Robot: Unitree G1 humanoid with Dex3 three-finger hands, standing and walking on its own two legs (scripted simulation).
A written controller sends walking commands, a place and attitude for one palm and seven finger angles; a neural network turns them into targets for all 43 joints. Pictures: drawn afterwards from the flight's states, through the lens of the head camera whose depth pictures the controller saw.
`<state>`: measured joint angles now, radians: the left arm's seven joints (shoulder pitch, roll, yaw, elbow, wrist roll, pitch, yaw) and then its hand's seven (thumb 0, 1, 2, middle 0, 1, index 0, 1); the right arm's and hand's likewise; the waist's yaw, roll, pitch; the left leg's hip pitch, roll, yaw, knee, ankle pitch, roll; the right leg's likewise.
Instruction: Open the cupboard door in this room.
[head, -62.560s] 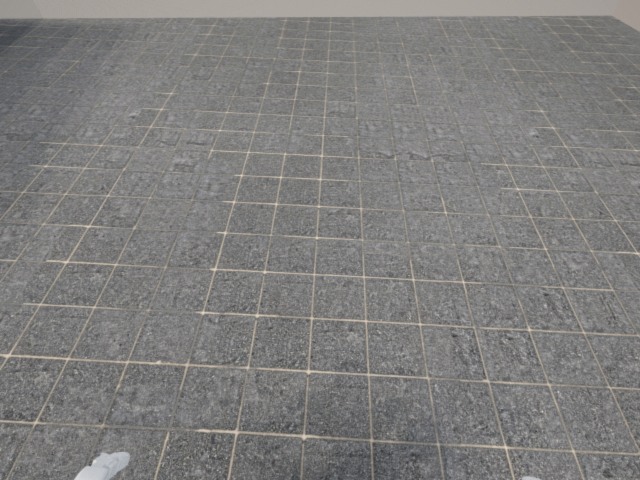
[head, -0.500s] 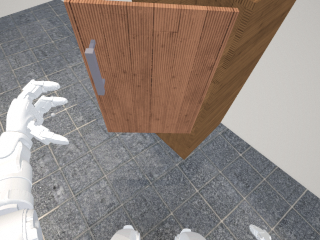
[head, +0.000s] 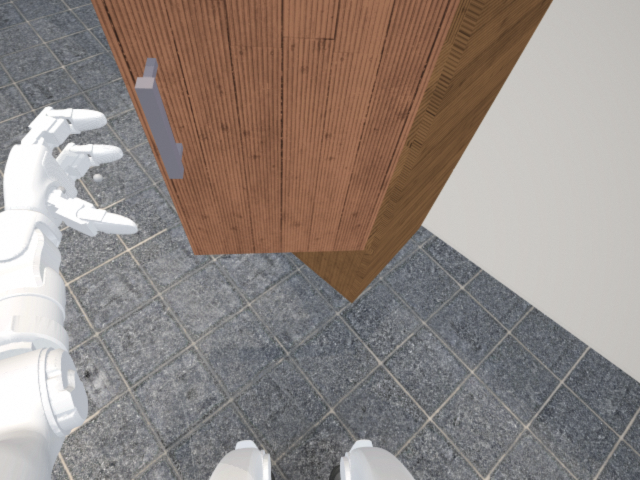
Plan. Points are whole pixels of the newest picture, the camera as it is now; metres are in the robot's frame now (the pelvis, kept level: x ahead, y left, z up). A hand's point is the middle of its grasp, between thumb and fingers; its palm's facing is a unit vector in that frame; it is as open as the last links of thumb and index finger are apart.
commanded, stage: move the hooked fingers beside the handle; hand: left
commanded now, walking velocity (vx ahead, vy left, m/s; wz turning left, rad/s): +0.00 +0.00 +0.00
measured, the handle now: (164, 123) +0.56 +0.19 +0.07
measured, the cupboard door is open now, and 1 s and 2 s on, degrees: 46 46 46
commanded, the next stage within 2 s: slide the fingers in behind the handle in 1.08 s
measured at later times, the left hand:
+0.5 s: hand (111, 153) +0.50 +0.25 +0.07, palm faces +0.04 -1.00 -0.02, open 14.0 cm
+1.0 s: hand (108, 164) +0.48 +0.24 +0.08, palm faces +0.04 -1.00 -0.01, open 14.0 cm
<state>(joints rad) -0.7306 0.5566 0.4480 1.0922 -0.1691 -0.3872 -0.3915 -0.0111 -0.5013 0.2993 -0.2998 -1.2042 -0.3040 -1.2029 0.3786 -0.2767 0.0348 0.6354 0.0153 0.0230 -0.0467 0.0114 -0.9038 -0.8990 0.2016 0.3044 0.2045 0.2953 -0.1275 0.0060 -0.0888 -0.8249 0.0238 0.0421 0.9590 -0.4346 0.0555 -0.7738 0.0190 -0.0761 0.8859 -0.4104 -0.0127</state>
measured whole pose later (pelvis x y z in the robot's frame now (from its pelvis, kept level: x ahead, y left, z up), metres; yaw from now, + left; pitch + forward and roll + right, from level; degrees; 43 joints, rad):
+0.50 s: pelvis +0.01 -0.01 -0.01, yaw -2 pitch +22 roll -3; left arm -0.85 0.70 0.52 1.21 -0.12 -0.36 -0.42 -0.01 -0.50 0.30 -0.30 -1.20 -0.30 -1.20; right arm 0.42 -0.29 0.04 0.60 0.01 0.08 -0.04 0.01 -0.90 -0.90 0.20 0.30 0.20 0.30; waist -0.18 0.01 -0.08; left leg -0.92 0.06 0.04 1.00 -0.46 0.04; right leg -0.87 0.05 -0.08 0.91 -0.42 -0.03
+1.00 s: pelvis +0.01 +0.00 +0.00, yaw +0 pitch +19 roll -4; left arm -0.77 0.57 0.45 1.11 -0.15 -0.40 -0.38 -0.01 -0.50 0.30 -0.30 -1.20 -0.30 -1.20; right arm 0.36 -0.27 0.04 0.59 0.01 0.09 -0.02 0.01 -0.90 -0.90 0.20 0.30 0.20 0.30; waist -0.13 0.01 -0.10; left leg -0.86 0.04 0.03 0.99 -0.46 0.05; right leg -0.80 0.04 -0.08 0.90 -0.43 -0.02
